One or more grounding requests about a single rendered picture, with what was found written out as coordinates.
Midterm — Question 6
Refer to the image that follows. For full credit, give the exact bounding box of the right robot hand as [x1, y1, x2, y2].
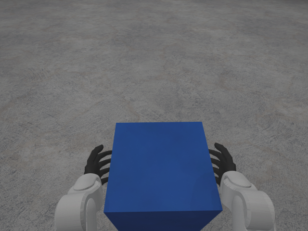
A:
[208, 143, 236, 186]

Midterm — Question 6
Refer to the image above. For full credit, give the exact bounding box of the robot right forearm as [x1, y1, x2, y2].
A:
[220, 171, 276, 231]

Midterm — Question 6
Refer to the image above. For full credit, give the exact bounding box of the carton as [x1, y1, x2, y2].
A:
[103, 122, 223, 231]

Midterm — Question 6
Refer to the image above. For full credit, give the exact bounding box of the robot left forearm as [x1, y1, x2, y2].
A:
[54, 173, 104, 231]

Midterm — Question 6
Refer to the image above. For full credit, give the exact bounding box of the left robot hand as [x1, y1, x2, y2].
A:
[84, 144, 112, 185]

